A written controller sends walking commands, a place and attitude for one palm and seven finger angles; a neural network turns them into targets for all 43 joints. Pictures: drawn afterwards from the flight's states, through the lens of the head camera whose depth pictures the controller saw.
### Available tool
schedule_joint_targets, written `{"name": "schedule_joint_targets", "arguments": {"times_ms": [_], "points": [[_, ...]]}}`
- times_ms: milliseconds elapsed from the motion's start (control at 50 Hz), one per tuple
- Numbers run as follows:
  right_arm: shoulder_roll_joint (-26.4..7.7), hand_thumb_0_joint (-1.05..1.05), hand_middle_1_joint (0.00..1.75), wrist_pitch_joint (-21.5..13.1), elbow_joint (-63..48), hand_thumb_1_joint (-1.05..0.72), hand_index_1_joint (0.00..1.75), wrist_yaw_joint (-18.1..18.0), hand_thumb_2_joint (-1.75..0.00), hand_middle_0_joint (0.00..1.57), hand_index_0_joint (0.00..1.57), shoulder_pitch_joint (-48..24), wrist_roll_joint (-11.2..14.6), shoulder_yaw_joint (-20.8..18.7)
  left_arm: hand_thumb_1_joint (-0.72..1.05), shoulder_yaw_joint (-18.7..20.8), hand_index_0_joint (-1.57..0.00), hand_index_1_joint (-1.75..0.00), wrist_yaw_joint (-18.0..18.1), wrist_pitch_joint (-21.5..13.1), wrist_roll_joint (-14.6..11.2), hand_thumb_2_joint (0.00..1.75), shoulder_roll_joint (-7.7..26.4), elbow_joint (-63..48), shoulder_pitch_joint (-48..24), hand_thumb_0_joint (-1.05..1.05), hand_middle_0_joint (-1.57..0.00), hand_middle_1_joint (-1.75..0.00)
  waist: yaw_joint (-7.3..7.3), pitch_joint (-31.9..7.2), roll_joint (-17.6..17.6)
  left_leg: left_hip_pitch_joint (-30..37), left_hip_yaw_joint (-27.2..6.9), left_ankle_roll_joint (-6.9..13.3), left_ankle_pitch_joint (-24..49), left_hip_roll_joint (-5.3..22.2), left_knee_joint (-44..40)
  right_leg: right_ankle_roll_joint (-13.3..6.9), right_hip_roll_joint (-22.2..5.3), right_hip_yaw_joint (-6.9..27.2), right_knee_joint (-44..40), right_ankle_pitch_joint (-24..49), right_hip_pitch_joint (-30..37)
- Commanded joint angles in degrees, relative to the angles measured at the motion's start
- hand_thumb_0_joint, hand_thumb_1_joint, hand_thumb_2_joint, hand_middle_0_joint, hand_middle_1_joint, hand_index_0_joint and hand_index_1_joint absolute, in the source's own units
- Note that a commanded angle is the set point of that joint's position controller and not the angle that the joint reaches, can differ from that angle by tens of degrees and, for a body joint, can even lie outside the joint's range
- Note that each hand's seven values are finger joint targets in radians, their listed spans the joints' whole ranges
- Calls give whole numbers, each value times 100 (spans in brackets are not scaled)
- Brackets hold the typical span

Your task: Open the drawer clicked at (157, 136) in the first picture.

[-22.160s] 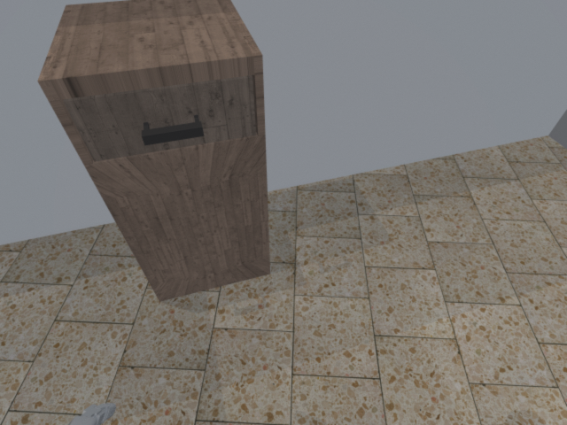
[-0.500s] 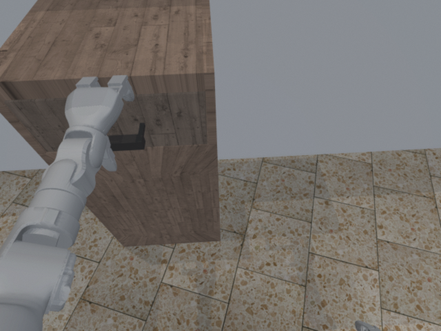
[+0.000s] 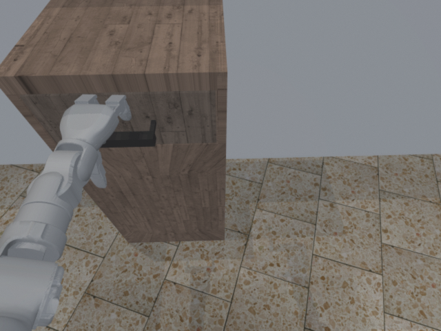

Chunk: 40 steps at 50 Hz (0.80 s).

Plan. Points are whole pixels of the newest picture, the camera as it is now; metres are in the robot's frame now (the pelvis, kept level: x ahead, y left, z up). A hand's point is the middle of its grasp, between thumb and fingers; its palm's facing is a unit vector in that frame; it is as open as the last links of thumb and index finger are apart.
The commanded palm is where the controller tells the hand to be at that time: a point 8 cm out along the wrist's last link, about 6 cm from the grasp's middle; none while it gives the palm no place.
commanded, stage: lift the fingers back up to retry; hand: left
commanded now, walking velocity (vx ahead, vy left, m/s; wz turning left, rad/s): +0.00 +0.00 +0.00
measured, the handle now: (126, 132) +0.51 +0.24 +0.03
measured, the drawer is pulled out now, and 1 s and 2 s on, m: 0.00 0.00 0.00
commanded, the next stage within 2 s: re-aim the fingers above the handle in 0.08 s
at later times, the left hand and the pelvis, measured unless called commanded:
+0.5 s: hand (105, 140) +0.44 +0.25 +0.08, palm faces -0.04 -0.03 -1.00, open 13.8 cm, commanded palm +0.43 +0.25 +0.15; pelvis +0.01 +0.01 +0.00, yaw -1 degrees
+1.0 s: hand (121, 134) +0.46 +0.22 +0.08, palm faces -0.01 -0.05 -1.00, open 13.8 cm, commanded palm +0.44 +0.25 +0.15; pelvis +0.01 +0.01 +0.00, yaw -2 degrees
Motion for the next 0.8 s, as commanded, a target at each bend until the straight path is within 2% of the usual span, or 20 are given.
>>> {"name": "schedule_joint_targets", "arguments": {"times_ms": [0, 60, 100, 120, 140, 160, 180, 220, 280, 360, 400, 440, 500, 540, 560, 600, 620, 660, 720, 780], "points": [[-637, 0, 30, -223, -330, -90, 30, 96, -90, 20, 20, 195, -16, -198, -50, 336, -30, -120, 640, 390, -101, 30, 1040, -853, -3439, 0, -30, -120, -375, -2004, 451, 1367, 80, -171, 1767, 328, -303, -60, -173, -89, -306, 861, 335], [-678, 0, 30, -147, -333, -90, 30, 198, -90, 20, 20, 163, -20, -168, -50, 221, -30, -120, 561, 871, -55, 30, 916, -362, -3256, 0, -30, -120, -248, -2127, 458, 1402, 97, -252, 2151, 339, -314, -91, -153, -150, -256, 1083, 491], [-692, 0, 30, -75, -369, -90, 30, 229, -90, 20, 20, 164, -41, -148, -50, 98, -30, -120, 400, 1116, -14, 30, 780, -160, -3058, 0, -30, -120, -189, -2273, 283, 1403, 138, -261, 2511, 357, -302, -83, -159, -148, -250, 1406, 752], [-727, 0, 30, -35, -416, -90, 30, 234, -90, 20, 20, 167, -50, -141, -50, 227, -30, -120, 282, 1166, -32, 30, 891, -102, -2880, 0, -30, -120, -134, -2417, 138, 1383, 148, -252, 2739, 377, -299, -85, -161, -133, -247, 1617, 976], [-722, 0, 30, 10, -463, -90, 30, 231, -90, 20, 20, 154, -46, -122, -50, 194, -30, -120, 171, 1200, -49, 30, 884, -96, -2778, 0, -30, -120, -132, -2391, -57, 1306, 182, -199, 2811, 375, -282, -53, -176, -95, -255, 1812, 1146], [-723, 0, 30, 68, -501, -90, 30, 211, -90, 20, 20, 89, -24, -107, -50, 297, -30, -120, 86, 1238, -26, 30, 1017, 2, -2634, 0, -30, -120, -125, -2136, -306, 1109, 206, -161, 2643, 375, -322, -37, -190, -75, -296, 1820, 1221], [-726, 0, 30, 103, -530, -90, 30, 188, -90, 20, 20, 33, -13, -77, -50, 162, -30, -120, 4, 1266, -13, 30, 904, 51, -2636, 0, -30, -120, -168, -1906, -458, 960, 223, -128, 2438, 371, -395, -20, -210, -77, -342, 1772, 1242], [-751, 0, 30, 146, -665, -90, 30, 141, -90, 20, 20, -86, -24, -42, -50, 547, -30, -120, -150, 1148, -19, 30, 1341, -101, -2254, 0, -30, -120, 60, -1867, -526, 747, 270, -72, 2292, 345, -512, -40, -249, 6, -404, 1833, 1621], [-682, 0, 30, 165, -788, -90, 30, 95, -90, 20, 20, -159, 24, 1, -50, 274, -30, -120, -304, 954, 3, 30, 1064, -259, -2282, 0, -30, -120, -26, -1417, -488, 683, 258, -53, 2004, 352, -579, -45, -263, -13, -441, 1610, 1397], [-618, 0, 30, 62, -855, -90, 30, 69, -90, 20, 20, -107, -33, -91, -50, 569, -30, -120, -221, 391, -34, 30, 1345, -1194, -2606, 0, -30, -120, 10, -2093, 131, 1333, 168, -94, 2529, 373, -403, -66, -230, 48, -336, 1634, 1278], [-561, 0, 30, -1, -807, -90, 30, 86, -90, 20, 20, -55, -54, -135, -50, 507, -30, -120, -53, 192, -22, 30, 1219, -1615, -2889, 0, -30, -120, -44, -2274, 436, 1707, 65, -208, 2956, 414, -298, -77, -193, -21, -260, 1573, 951], [-568, 0, 30, -54, -678, -90, 30, 109, -90, 20, 20, 20, -78, -171, -50, 689, -30, -120, 153, 137, -37, 30, 1398, -1677, -3081, 0, -30, -120, -81, -2382, 524, 1854, 20, -278, 3079, 432, -222, -72, -157, -52, -233, 1474, 757], [-584, 0, 30, -89, -525, -90, 30, 137, -90, 20, 20, 32, -69, -157, -50, 681, -30, -120, 432, 334, -15, 30, 1341, -1240, -3179, 0, -30, -120, -157, -2050, 293, 1578, -8, -317, 2641, 413, -283, -91, -141, -136, -215, 1218, 549], [-612, 0, 30, -103, -449, -90, 30, 167, -90, 20, 20, 38, -64, -172, -50, 653, -30, -120, 510, 524, -9, 30, 1326, -1048, -3193, 0, -30, -120, -141, -2210, 360, 1611, 19, -321, 2665, 402, -272, -91, -151, -128, -204, 1249, 583], [-612, 0, 30, -94, -440, -90, 30, 195, -90, 20, 20, 54, -74, -165, -50, 466, -30, -120, 500, 650, -26, 30, 1100, -946, -3142, 0, -30, -120, -142, -2285, 383, 1658, 33, -340, 2754, 392, -268, -91, -148, -158, -192, 1319, 620], [-642, 0, 30, -46, -426, -90, 30, 233, -90, 20, 20, 49, -61, -156, -50, 367, -30, -120, 392, 914, -25, 30, 983, -565, -2827, 0, -30, -120, -90, -2238, 342, 1655, 48, -367, 2952, 416, -269, -94, -145, -179, -211, 1407, 667], [-667, 0, 30, -13, -425, -90, 30, 249, -90, 20, 20, 70, -55, -158, -50, 104, -30, -120, 272, 1010, -55, 30, 700, -475, -2878, 0, -30, -120, -201, -2271, 192, 1669, 47, -348, 3064, 420, -247, -79, -144, -172, -243, 1504, 707], [-692, 0, 30, 46, -484, -90, 30, 248, -90, 20, 20, 62, -30, -150, -50, -33, -30, -120, 41, 1142, -78, 30, 600, -359, -2666, 0, -30, -120, -184, -2166, -61, 1552, 105, -277, 3009, 424, -254, -43, -172, -135, -296, 1652, 868], [-719, 0, 30, 135, -555, -90, 30, 202, -90, 20, 20, -7, -24, -119, -50, -12, -30, -120, -240, 1128, -111, 30, 656, -362, -2497, 0, -30, -120, -179, -1952, -370, 1305, 135, -179, 2735, 391, -341, -41, -210, -79, -386, 1740, 1129], [-666, 0, 30, 162, -653, -90, 30, 172, -90, 20, 20, -91, 4, -84, -50, -212, -30, -120, -405, 972, -116, 30, 424, -492, -2516, 0, -30, -120, -183, -1557, -362, 1173, 134, -134, 2316, 365, -413, -42, -228, -74, -433, 1511, 995]]}}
